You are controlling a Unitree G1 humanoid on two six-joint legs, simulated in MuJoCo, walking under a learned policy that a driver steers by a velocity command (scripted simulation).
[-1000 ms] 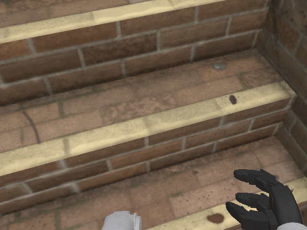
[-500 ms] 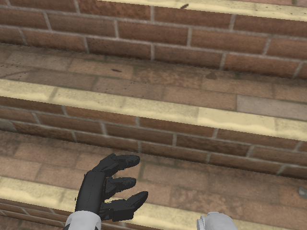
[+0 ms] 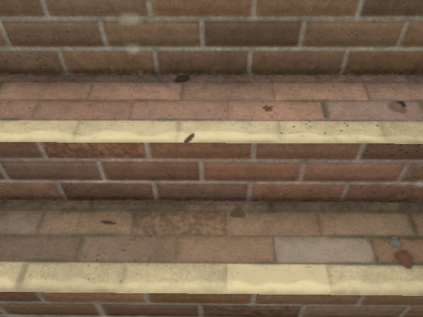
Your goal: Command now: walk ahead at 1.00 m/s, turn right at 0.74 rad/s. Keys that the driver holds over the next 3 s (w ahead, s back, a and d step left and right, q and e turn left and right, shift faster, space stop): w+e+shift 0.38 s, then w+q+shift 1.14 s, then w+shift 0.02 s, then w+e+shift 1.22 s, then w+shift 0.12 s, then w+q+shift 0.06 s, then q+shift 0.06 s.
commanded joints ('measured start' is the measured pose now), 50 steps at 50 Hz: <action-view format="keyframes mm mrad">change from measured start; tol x64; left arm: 1 -133 -84 -54 -244 -8 -18 -21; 50 -150 6 -57 -307 73 108 67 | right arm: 1 215 -112 -43 88 -57 -18 -12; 50 115 -173 -42 4 32 35 -3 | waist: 1 91 65 -179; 50 112 -94 246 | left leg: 1 531 445 -687 -487 3 47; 11 135 243 98 -804 356 -41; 16 445 363 120 -148 2379 178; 19 -278 -62 -131 889 487 49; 29 -986 -205 -304 1730 74 -33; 42 97 -185 199 562 -395 77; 46 162 67 -992 -325 -1 499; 50 -53 48 -702 -356 172 215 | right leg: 1 -624 -16 50 602 62 35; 7 -844 -35 54 1022 -43 -15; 15 45 142 -455 -115 -488 -14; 19 378 -59 835 -1140 -814 -221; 25 435 -148 353 -866 977 158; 32 328 -136 -136 -1096 704 178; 42 547 -373 -364 -1004 2474 155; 43 533 -381 -317 -725 2345 111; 45 -37 11 -146 332 39 91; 50 -585 -79 21 810 -190 123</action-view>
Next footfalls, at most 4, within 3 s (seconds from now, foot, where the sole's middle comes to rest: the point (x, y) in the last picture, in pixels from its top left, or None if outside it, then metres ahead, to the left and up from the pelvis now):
0.32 right None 0.25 -0.16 -0.53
0.88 left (267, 274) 0.44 -0.12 -0.33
1.24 right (330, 134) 0.65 -0.28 -0.12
1.68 left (155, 102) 0.78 0.10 -0.12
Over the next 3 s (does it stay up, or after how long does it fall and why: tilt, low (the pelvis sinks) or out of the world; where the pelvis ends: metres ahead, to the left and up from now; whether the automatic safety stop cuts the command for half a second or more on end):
stays up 1.37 0.10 1.18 its command is cut before an obstacle after 0.4 s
